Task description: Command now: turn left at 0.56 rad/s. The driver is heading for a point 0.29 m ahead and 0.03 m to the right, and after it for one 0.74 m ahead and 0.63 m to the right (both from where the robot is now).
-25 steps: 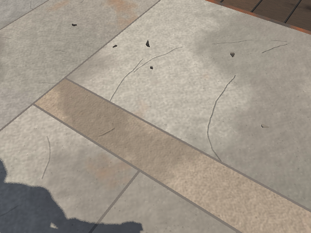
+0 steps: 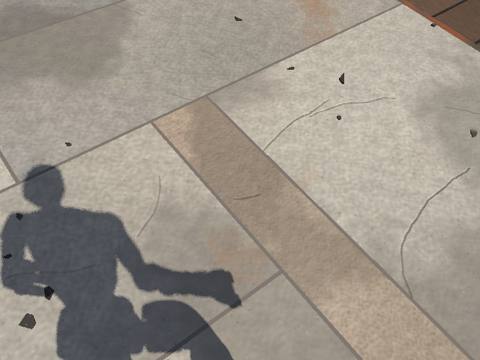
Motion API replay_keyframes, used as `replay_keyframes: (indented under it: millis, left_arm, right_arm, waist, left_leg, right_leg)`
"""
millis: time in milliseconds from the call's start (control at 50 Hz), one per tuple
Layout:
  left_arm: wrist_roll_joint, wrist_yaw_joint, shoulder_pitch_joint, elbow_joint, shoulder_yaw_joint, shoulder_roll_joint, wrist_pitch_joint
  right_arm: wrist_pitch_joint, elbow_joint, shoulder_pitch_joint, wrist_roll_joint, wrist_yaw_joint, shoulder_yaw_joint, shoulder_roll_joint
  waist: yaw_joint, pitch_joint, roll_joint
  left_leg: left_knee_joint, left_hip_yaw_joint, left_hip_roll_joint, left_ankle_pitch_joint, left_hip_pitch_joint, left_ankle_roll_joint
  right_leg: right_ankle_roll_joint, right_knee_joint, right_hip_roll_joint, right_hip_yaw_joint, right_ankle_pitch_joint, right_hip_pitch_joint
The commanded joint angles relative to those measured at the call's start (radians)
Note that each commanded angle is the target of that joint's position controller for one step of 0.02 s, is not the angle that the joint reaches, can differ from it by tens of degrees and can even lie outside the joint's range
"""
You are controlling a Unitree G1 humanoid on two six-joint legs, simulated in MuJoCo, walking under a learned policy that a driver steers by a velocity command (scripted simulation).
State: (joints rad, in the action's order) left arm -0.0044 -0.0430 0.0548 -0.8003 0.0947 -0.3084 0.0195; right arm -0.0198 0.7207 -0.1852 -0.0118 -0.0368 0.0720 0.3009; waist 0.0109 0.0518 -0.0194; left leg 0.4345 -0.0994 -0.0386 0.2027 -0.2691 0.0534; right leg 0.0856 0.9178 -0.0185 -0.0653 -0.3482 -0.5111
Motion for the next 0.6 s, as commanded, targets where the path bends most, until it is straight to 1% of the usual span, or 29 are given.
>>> replay_keyframes:
  millis: [20, 80, 140, 160, 180, 200, 220, 240, 260, 280, 300, 320, 340, 380, 420, 440, 460, 480, 500, 520, 540, 560, 580, 600]
  left_arm:
    - [-0.002, 0.005, -0.037, 0.062, 0.010, -0.063, -0.016]
    - [-0.006, 0.014, -0.029, 0.059, 0.012, -0.075, -0.025]
    - [-0.010, 0.026, 0.000, 0.054, 0.014, -0.085, -0.041]
    - [-0.010, 0.031, 0.027, 0.047, 0.016, -0.087, -0.047]
    - [-0.010, 0.036, 0.066, 0.034, 0.019, -0.089, -0.053]
    - [-0.002, 0.036, 0.099, 0.022, 0.027, -0.119, -0.055]
    - [0.016, 0.030, 0.096, 0.032, 0.036, -0.182, -0.049]
    - [0.047, 0.032, 0.088, 0.029, 0.038, -0.217, -0.045]
    - [0.040, 0.032, 0.058, 0.049, 0.024, -0.165, -0.049]
    - [0.028, 0.029, 0.015, 0.059, 0.010, -0.120, -0.050]
    - [0.014, 0.027, -0.012, 0.061, 0.004, -0.105, -0.048]
    - [0.000, 0.024, -0.015, 0.058, -0.002, -0.094, -0.048]
    - [-0.001, 0.021, -0.002, 0.047, -0.008, -0.091, -0.044]
    - [0.006, 0.015, 0.031, 0.027, -0.013, -0.087, -0.038]
    - [0.008, 0.013, 0.034, 0.015, -0.014, -0.098, -0.032]
    - [0.007, 0.015, 0.041, 0.010, -0.011, -0.115, -0.027]
    - [0.005, 0.017, 0.057, 0.003, -0.007, -0.133, -0.023]
    - [0.001, 0.019, 0.068, -0.004, -0.006, -0.143, -0.019]
    - [-0.005, 0.021, 0.062, -0.009, -0.009, -0.142, -0.017]
    - [-0.013, 0.023, 0.065, -0.016, -0.015, -0.131, -0.018]
    - [-0.011, 0.028, 0.102, -0.032, -0.027, -0.100, -0.027]
    - [0.015, 0.039, 0.116, -0.032, -0.042, -0.062, -0.041]
    - [0.014, 0.041, 0.126, -0.029, -0.050, -0.019, -0.050]
    - [0.010, 0.038, 0.049, -0.019, -0.043, -0.068, -0.055]
  right_arm:
    - [0.001, -0.066, 0.008, 0.001, -0.008, 0.052, 0.191]
    - [-0.006, -0.075, 0.030, 0.002, -0.001, 0.053, 0.192]
    - [-0.013, -0.085, 0.058, -0.004, 0.002, 0.051, 0.187]
    - [-0.017, -0.091, 0.074, -0.009, 0.001, 0.049, 0.184]
    - [-0.022, -0.097, 0.095, -0.016, -0.003, 0.046, 0.178]
    - [-0.024, -0.100, 0.081, -0.013, -0.007, 0.037, 0.152]
    - [-0.022, -0.095, 0.016, 0.007, -0.005, 0.020, 0.090]
    - [-0.012, -0.120, 0.010, 0.000, -0.006, 0.030, 0.116]
    - [-0.004, -0.098, -0.014, 0.013, -0.006, 0.050, 0.194]
    - [-0.007, -0.075, -0.013, 0.003, -0.004, 0.064, 0.217]
    - [-0.016, -0.053, -0.022, 0.003, -0.008, 0.062, 0.191]
    - [-0.023, -0.051, -0.015, 0.006, -0.011, 0.056, 0.169]
    - [-0.024, -0.052, -0.008, 0.003, -0.008, 0.045, 0.136]
    - [-0.020, -0.062, 0.021, -0.003, -0.005, 0.028, 0.097]
    - [-0.016, -0.067, 0.045, 0.003, -0.002, 0.010, 0.067]
    - [-0.014, -0.068, 0.056, 0.005, 0.001, 0.002, 0.057]
    - [-0.012, -0.064, 0.058, 0.001, 0.003, 0.003, 0.066]
    - [-0.012, -0.054, 0.046, -0.002, 0.003, 0.007, 0.079]
    - [-0.011, -0.036, 0.015, -0.002, 0.005, 0.009, 0.082]
    - [-0.011, -0.016, -0.017, 0.001, 0.007, 0.010, 0.082]
    - [-0.012, -0.008, -0.030, 0.009, 0.006, 0.009, 0.093]
    - [-0.015, -0.009, -0.056, 0.016, -0.001, 0.014, 0.138]
    - [-0.018, 0.015, -0.056, 0.018, 0.005, 0.027, 0.185]
    - [-0.011, 0.000, -0.055, 0.015, 0.015, 0.028, 0.171]
  waist:
    - [0.012, -0.141, 0.164]
    - [0.014, -0.132, 0.179]
    - [0.005, -0.140, 0.193]
    - [-0.013, -0.145, 0.192]
    - [-0.040, -0.145, 0.186]
    - [-0.042, -0.160, 0.148]
    - [0.003, -0.190, -0.067]
    - [0.021, -0.141, -0.264]
    - [0.012, -0.135, -0.176]
    - [0.021, -0.111, -0.119]
    - [0.030, -0.091, -0.093]
    - [0.018, -0.075, -0.100]
    - [0.013, -0.072, -0.105]
    - [-0.006, -0.085, -0.130]
    - [-0.022, -0.105, -0.150]
    - [-0.033, -0.107, -0.164]
    - [-0.045, -0.108, -0.173]
    - [-0.045, -0.108, -0.171]
    - [-0.026, -0.105, -0.159]
    - [-0.006, -0.098, -0.143]
    - [-0.005, -0.120, -0.102]
    - [-0.018, -0.159, 0.013]
    - [-0.049, -0.162, 0.200]
    - [0.018, -0.100, 0.197]
  left_leg:
    - [-0.063, -0.255, 0.233, -0.377, 0.170, 0.172]
    - [-0.053, -0.312, 0.221, -0.349, 0.129, 0.173]
    - [-0.018, -0.376, 0.206, -0.385, 0.137, 0.160]
    - [0.002, -0.387, 0.189, -0.380, 0.133, 0.144]
    - [0.026, -0.383, 0.160, -0.334, 0.109, 0.113]
    - [0.076, -0.347, 0.120, -0.211, 0.053, 0.066]
    - [0.276, -0.208, 0.005, 0.101, -0.064, 0.007]
    - [0.451, -0.094, -0.118, 0.478, -0.252, -0.047]
    - [0.647, -0.111, -0.052, 0.468, -0.268, -0.081]
    - [0.717, -0.109, -0.040, 0.397, -0.264, -0.094]
    - [0.732, -0.101, -0.036, 0.343, -0.265, -0.111]
    - [0.739, -0.104, -0.035, 0.299, -0.281, -0.126]
    - [0.718, -0.089, -0.038, 0.273, -0.260, -0.137]
    - [0.584, -0.042, -0.022, 0.247, -0.226, -0.148]
    - [0.405, 0.008, 0.020, 0.249, -0.137, -0.154]
    - [0.323, 0.037, 0.032, 0.252, -0.086, -0.153]
    - [0.258, 0.060, 0.031, 0.234, -0.050, -0.152]
    - [0.183, 0.073, 0.026, 0.191, -0.013, -0.147]
    - [0.067, 0.086, 0.022, 0.102, 0.043, -0.133]
    - [-0.075, 0.097, 0.015, -0.013, 0.117, -0.111]
    - [-0.145, 0.052, 0.044, -0.092, 0.229, -0.081]
    - [-0.108, -0.073, 0.157, -0.213, 0.350, -0.040]
    - [-0.083, -0.129, 0.202, 0.063, 0.262, 0.047]
    - [-0.169, -0.224, 0.232, 0.376, 0.195, 0.108]
  right_leg:
    - [0.012, -0.106, -0.005, -0.018, 0.015, -0.014]
    - [0.005, -0.186, -0.019, -0.024, -0.003, 0.056]
    - [-0.012, -0.305, -0.030, -0.026, -0.003, 0.123]
    - [-0.023, -0.388, -0.031, -0.021, 0.043, 0.170]
    - [-0.036, -0.516, -0.029, -0.006, 0.150, 0.246]
    - [-0.063, -0.584, 0.041, -0.039, 0.272, 0.350]
    - [-0.142, -0.604, 0.247, -0.237, 0.446, 0.464]
    - [-0.336, -0.613, 0.396, -0.463, 0.613, 0.442]
    - [-0.401, -0.619, 0.431, -0.463, 0.565, 0.406]
    - [-0.363, -0.607, 0.363, -0.357, 0.510, 0.380]
    - [-0.315, -0.598, 0.296, -0.275, 0.440, 0.372]
    - [-0.302, -0.595, 0.275, -0.244, 0.436, 0.380]
    - [-0.299, -0.595, 0.249, -0.202, 0.463, 0.374]
    - [-0.301, -0.592, 0.221, -0.150, 0.489, 0.412]
    - [-0.297, -0.579, 0.216, -0.122, 0.507, 0.424]
    - [-0.298, -0.577, 0.218, -0.118, 0.519, 0.412]
    - [-0.302, -0.572, 0.226, -0.127, 0.535, 0.409]
    - [-0.301, -0.562, 0.229, -0.134, 0.540, 0.407]
    - [-0.290, -0.545, 0.222, -0.129, 0.536, 0.392]
    - [-0.266, -0.531, 0.209, -0.119, 0.518, 0.365]
    - [-0.212, -0.538, 0.190, -0.107, 0.381, 0.306]
    - [-0.144, -0.465, 0.136, -0.048, 0.213, 0.211]
    - [-0.091, -0.420, 0.019, 0.083, -0.013, 0.192]
    - [-0.064, -0.318, -0.010, 0.122, -0.075, 0.154]
